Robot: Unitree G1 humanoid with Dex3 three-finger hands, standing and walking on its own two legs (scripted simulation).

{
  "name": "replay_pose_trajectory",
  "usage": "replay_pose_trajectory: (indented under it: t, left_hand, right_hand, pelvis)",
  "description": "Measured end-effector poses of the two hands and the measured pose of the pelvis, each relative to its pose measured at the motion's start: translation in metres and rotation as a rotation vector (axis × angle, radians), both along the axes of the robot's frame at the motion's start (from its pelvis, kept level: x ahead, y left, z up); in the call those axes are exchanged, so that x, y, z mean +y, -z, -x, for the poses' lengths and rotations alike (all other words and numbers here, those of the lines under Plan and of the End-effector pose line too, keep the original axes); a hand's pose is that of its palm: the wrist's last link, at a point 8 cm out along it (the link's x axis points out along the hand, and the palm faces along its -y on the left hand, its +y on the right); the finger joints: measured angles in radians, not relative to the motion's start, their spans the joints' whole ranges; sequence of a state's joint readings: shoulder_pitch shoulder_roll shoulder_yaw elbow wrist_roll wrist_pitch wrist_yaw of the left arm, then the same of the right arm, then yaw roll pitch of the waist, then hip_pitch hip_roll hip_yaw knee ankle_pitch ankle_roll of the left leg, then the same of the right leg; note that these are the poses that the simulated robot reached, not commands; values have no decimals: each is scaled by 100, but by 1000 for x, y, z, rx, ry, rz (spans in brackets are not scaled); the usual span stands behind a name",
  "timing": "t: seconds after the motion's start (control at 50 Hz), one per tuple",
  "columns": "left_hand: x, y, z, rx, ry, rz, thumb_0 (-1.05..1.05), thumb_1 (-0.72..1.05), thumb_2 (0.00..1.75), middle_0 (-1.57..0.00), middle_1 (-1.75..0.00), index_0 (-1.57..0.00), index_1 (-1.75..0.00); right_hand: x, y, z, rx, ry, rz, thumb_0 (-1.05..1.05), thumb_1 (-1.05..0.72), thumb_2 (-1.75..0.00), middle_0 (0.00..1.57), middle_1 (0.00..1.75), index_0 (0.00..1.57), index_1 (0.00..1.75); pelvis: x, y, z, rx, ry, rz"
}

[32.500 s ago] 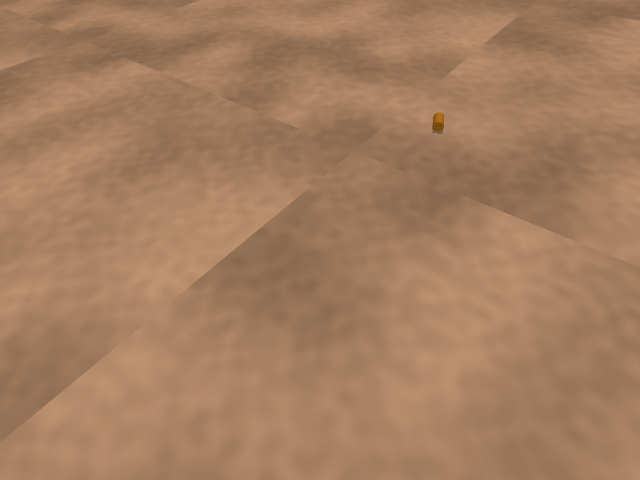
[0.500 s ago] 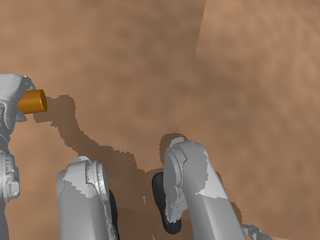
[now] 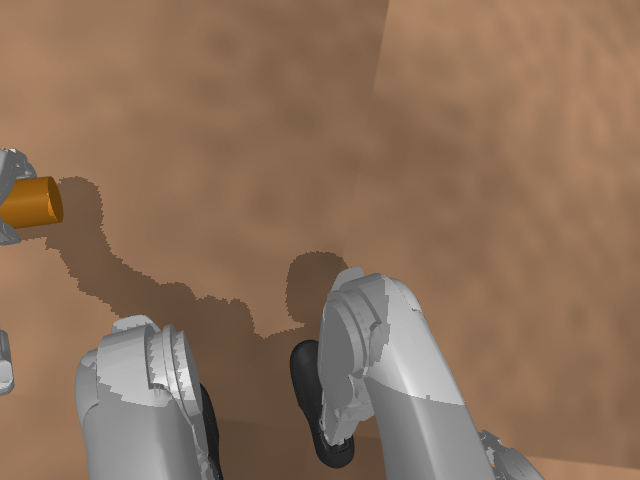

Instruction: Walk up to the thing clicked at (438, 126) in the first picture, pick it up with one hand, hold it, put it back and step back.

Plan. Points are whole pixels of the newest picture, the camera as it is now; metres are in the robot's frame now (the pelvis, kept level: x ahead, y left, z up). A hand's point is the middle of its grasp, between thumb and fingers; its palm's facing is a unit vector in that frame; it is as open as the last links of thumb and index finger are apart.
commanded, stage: rest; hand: left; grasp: from above
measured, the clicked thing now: (4, 205) +0.46 +0.32 -0.24
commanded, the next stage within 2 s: open in 1.28 s
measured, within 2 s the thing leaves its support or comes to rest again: rests again in 1.62 s
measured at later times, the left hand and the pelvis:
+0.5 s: hand (6, 214) +0.45 +0.33 -0.25, palm faces -0.47 -0.12 -0.88, open 8.6 cm; pelvis +0.00 +0.00 -0.02, yaw -3 degrees
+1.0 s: hand (16, 213) +0.46 +0.32 -0.27, palm faces -0.47 -0.11 -0.88, open 8.6 cm; pelvis +0.00 +0.00 -0.02, yaw -4 degrees
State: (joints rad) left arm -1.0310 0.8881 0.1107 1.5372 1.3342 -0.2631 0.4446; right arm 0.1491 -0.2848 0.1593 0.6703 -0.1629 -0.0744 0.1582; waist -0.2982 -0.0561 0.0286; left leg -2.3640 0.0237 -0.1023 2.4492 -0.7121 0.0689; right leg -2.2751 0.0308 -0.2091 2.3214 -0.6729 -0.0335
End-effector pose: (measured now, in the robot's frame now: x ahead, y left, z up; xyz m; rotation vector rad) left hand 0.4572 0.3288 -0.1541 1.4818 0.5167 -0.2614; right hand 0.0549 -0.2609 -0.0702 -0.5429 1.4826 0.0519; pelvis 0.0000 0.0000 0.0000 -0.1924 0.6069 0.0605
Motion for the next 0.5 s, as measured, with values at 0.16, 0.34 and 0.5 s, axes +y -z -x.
replay_pose_trajectory:
  t: [0.16, 0.34, 0.5]
  left_hand:
    - [0, 15, -3, 14, -28, 0, 0, 21, 21, -89, -23, -92, -22]
    - [-1, 34, -3, 11, -30, 28, 0, 22, 20, -88, -25, -91, -24]
    - [1, 39, -2, -7, -10, 27, 0, 22, 20, -88, -26, -91, -25]
  right_hand:
    - [-4, 2, 7, 7, -14, 6, 0, -90, -90, 20, 30, 20, 30]
    - [-8, -5, 20, 48, -27, 38, 0, -90, -90, 20, 30, 20, 30]
    - [-6, -12, 20, 46, -50, 54, 0, -90, -90, 20, 30, 20, 30]
  pelvis:
    - [-2, 8, 1, -20, 12, 6]
    - [-1, 13, 2, -46, 23, 23]
    - [1, 15, 2, -59, 29, 38]
